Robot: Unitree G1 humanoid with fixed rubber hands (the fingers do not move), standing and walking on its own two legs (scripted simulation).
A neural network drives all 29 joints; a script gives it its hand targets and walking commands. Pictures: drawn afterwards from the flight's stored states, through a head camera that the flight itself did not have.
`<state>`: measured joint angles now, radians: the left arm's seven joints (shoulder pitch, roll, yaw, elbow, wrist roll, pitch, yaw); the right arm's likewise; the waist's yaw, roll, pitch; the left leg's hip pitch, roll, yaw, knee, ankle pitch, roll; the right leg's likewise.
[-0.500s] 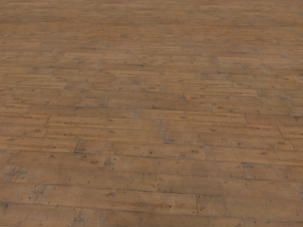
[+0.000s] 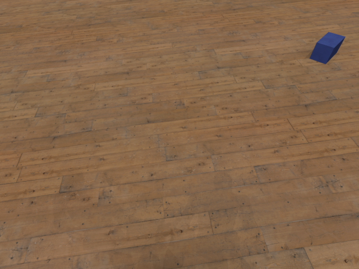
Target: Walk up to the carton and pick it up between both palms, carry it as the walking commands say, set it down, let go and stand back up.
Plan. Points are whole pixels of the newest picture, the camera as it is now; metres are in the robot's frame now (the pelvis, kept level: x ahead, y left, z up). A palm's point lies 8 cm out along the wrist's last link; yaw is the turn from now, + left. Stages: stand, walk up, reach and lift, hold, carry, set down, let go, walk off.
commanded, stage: walk up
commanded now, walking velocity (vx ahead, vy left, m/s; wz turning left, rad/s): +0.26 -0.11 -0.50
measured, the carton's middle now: (327, 47) +2.12 -1.38 -0.69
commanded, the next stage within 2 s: none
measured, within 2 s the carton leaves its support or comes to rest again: neither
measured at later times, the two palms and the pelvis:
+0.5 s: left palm (138, 243) +0.23 +0.13 -0.15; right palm out of the picture +0.05 -0.35 -0.16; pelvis +0.09 -0.10 -0.03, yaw -10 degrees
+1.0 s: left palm (173, 175) +0.43 +0.05 -0.15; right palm (356, 208) +0.31 -0.45 -0.12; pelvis +0.31 -0.17 -0.01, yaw -22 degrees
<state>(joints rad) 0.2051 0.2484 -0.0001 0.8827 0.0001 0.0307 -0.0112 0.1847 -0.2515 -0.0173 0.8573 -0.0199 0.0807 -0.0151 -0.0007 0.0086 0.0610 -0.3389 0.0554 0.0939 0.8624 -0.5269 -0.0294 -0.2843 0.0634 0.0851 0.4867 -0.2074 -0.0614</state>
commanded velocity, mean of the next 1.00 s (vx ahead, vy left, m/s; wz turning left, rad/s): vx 0.51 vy -0.09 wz -0.46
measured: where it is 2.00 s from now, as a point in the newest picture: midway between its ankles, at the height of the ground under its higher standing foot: (259, 183)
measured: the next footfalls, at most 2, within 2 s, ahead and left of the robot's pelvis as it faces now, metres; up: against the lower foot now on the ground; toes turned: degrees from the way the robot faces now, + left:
left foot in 0.10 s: +0.04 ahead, +0.15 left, +0.00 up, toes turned +2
right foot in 0.50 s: +0.18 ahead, -0.26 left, +0.00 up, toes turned -13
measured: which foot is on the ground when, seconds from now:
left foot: up 0.00-0.08, down 0.10-0.50, up 0.52-0.88, down 0.90-1.00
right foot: down 0.00-0.10, up 0.12-0.48, down 0.50-0.92, up 0.94-1.00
